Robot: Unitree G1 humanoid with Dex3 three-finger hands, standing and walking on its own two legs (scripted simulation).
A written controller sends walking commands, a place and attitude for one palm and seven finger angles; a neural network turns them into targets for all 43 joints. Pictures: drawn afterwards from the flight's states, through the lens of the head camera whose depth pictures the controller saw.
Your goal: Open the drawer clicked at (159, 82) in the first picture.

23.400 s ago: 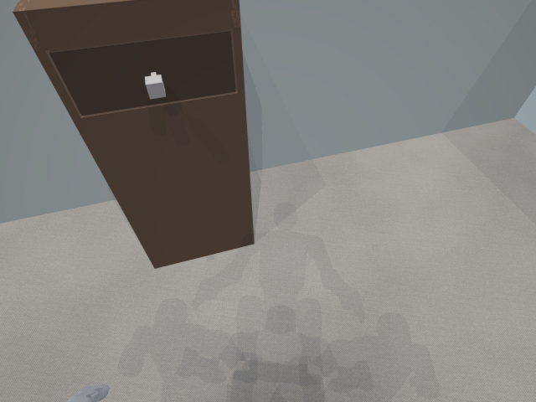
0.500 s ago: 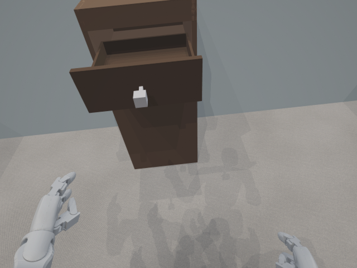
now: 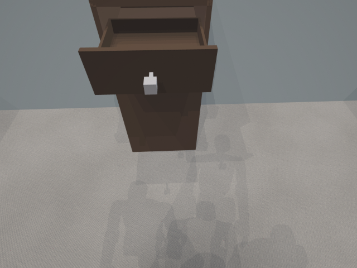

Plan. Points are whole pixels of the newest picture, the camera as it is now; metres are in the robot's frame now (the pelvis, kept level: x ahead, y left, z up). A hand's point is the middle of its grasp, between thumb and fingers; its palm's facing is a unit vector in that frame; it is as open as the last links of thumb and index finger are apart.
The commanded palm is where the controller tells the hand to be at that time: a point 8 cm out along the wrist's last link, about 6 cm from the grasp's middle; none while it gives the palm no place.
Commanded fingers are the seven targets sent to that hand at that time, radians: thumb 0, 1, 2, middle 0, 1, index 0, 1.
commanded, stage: let the arm hang, fingers relaxed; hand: left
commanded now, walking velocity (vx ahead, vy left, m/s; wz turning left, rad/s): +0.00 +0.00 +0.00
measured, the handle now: (150, 81) +0.59 +0.12 +0.07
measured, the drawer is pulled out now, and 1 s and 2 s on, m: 0.29 0.29 0.29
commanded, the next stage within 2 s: look to check the result in 0.46 s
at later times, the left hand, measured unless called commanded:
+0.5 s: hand out of the picture +0.03 +0.17 -0.17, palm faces -0.02 -0.98 -0.21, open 7.3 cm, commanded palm none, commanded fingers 0.00 0.90 0.90 -0.20 -0.30 -0.20 -0.30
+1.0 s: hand out of the picture +0.05 +0.20 -0.17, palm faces -0.03 -0.96 -0.27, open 7.3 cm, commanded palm none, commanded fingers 0.00 0.90 0.90 -0.20 -0.30 -0.20 -0.30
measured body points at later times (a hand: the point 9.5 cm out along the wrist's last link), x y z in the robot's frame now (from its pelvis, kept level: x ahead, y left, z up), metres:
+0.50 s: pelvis +0.00 -0.01 +0.00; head +0.02 -0.01 +0.45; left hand +0.03 +0.22 -0.16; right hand +0.00 -0.24 -0.16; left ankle +0.07 +0.08 -0.74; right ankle +0.00 -0.12 -0.74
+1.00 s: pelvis +0.02 -0.01 +0.01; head +0.04 -0.01 +0.45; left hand +0.05 +0.25 -0.14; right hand +0.06 -0.27 -0.15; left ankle +0.07 +0.08 -0.74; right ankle +0.00 -0.12 -0.74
